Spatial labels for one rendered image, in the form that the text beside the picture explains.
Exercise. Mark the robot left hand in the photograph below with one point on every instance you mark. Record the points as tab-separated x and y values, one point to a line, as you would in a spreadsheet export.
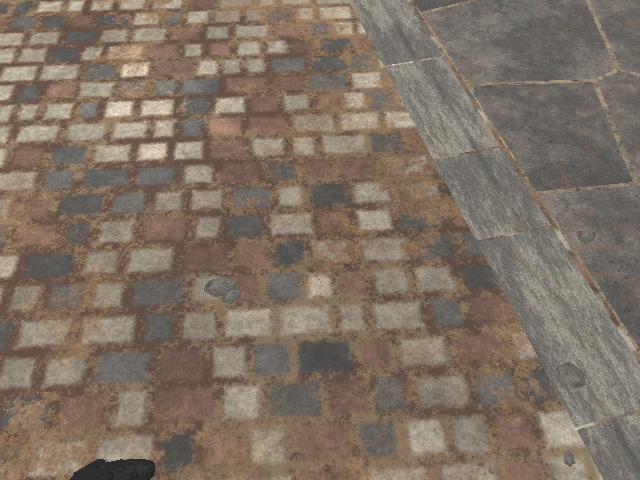
130	469

